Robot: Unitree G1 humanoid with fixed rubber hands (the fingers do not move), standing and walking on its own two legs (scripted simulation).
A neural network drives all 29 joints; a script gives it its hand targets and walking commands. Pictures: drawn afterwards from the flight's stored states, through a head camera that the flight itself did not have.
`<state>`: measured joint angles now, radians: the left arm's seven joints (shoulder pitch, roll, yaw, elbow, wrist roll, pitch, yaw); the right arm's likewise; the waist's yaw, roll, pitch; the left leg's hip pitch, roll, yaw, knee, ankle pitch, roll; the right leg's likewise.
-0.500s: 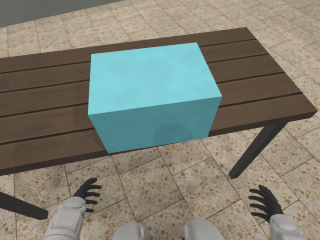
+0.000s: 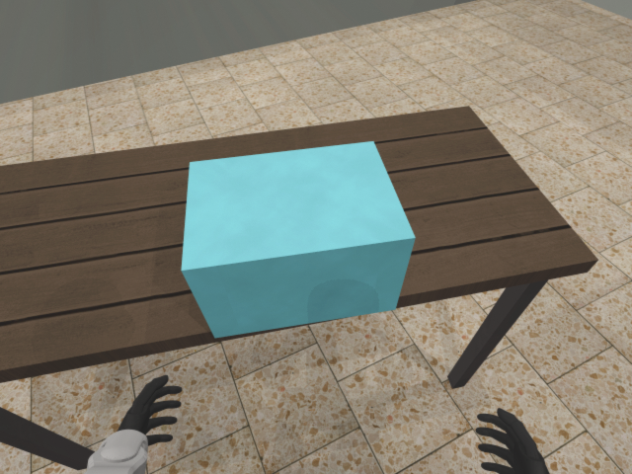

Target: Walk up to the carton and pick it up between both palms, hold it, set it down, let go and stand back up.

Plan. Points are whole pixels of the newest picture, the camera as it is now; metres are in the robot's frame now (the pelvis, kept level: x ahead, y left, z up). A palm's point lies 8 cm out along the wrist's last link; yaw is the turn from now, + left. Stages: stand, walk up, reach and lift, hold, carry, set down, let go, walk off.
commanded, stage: reach and lift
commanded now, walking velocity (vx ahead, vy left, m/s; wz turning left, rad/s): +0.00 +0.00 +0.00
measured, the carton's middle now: (295, 238) +0.44 +0.05 +0.02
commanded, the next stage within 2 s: none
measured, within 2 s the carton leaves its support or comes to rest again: neither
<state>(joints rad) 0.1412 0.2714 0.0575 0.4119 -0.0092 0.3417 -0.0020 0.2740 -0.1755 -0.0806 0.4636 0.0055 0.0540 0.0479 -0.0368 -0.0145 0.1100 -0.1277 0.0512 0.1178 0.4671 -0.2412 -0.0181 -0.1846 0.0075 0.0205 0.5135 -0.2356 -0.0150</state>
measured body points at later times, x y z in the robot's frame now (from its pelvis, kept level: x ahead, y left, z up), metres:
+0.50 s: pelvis +0.04 +0.01 +0.01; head +0.03 +0.01 +0.46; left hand +0.21 +0.27 -0.03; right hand +0.21 -0.22 -0.04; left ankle +0.01 +0.13 -0.74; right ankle +0.03 -0.11 -0.74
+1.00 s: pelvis +0.06 +0.01 +0.01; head +0.04 +0.01 +0.46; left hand +0.23 +0.26 +0.02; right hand +0.26 -0.22 +0.02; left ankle +0.01 +0.13 -0.74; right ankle +0.03 -0.11 -0.74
